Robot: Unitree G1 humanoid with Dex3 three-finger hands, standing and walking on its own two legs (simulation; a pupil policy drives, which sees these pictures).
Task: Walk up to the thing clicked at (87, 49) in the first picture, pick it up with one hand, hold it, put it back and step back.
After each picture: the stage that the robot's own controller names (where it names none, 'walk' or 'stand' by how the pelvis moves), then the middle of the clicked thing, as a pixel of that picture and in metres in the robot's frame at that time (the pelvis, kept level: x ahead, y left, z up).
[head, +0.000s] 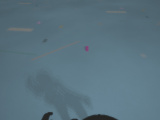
stand; (87, 48) +1.60 +0.17 -0.72
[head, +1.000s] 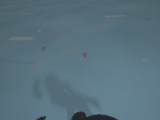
walk; (85, 55) +1.47 +0.29 -0.71
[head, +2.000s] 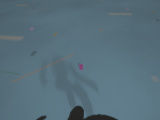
walk; (81, 67) +0.98 +0.28 -0.72
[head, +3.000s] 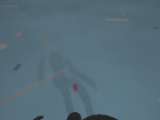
walk; (75, 87) +0.59 +0.24 -0.69
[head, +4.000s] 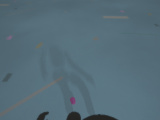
stand; (72, 100) +0.36 +0.23 -0.69
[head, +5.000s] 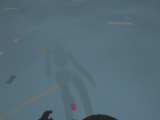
stand; (73, 107) +0.32 +0.21 -0.72
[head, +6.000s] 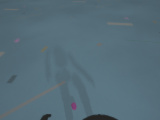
stand; (74, 106) +0.34 +0.21 -0.73
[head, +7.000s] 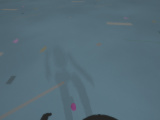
stand; (73, 107) +0.33 +0.22 -0.73
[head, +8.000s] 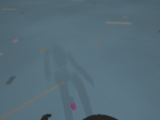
stand; (73, 106) +0.33 +0.22 -0.73
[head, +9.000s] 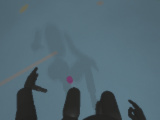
go down; (69, 80) +0.38 +0.21 -0.50
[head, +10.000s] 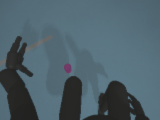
go down; (68, 68) +0.42 +0.22 -0.33
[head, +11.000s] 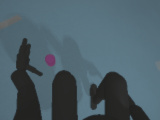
close in; (50, 60) +0.41 +0.25 -0.24
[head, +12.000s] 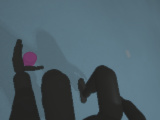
close; (29, 60) +0.41 +0.26 -0.22
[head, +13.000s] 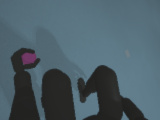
lift; (29, 59) +0.40 +0.26 -0.23
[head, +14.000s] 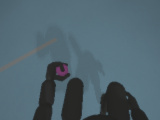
lift; (63, 72) +0.33 +0.21 -0.06
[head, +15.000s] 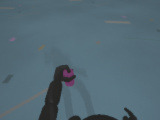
hold; (69, 77) +0.33 +0.17 +0.03
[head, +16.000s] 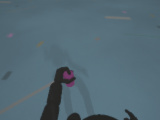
hold; (69, 78) +0.33 +0.18 -0.01
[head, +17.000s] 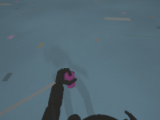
crouch; (70, 80) +0.32 +0.17 -0.01
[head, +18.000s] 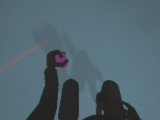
crouch; (62, 61) +0.43 +0.20 -0.10
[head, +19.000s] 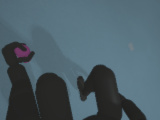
lower; (24, 54) +0.44 +0.27 -0.23
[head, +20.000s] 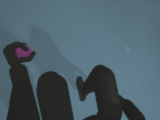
lower; (24, 54) +0.44 +0.27 -0.23
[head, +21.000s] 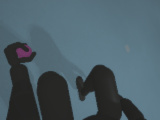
lower; (25, 54) +0.43 +0.27 -0.23
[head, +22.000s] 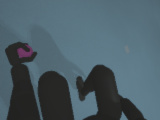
lower; (26, 54) +0.43 +0.26 -0.23
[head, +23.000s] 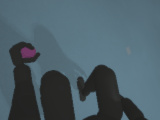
loosen; (28, 54) +0.43 +0.26 -0.23
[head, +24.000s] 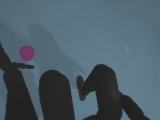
withdraw; (27, 54) +0.43 +0.26 -0.23
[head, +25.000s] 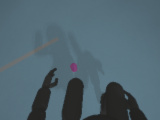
walk; (73, 67) +0.45 +0.19 -0.38
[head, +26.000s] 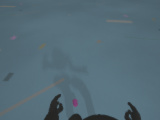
stand; (75, 102) +0.37 +0.18 -0.66
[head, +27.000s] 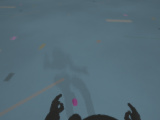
stand; (74, 102) +0.38 +0.19 -0.67
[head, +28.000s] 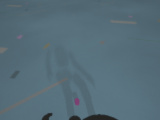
stand; (77, 101) +0.38 +0.18 -0.71
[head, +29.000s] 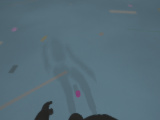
walk; (78, 94) +0.41 +0.15 -0.70
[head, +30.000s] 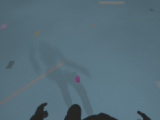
walk; (77, 79) +0.58 +0.20 -0.69
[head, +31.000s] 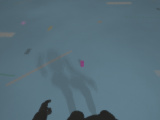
walk; (82, 63) +0.91 +0.22 -0.69
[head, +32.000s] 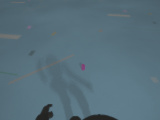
stand; (83, 67) +0.99 +0.19 -0.71
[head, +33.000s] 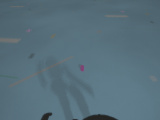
stand; (82, 68) +0.99 +0.21 -0.73
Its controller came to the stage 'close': yes
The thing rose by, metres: 0.71
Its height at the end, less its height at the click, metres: +0.00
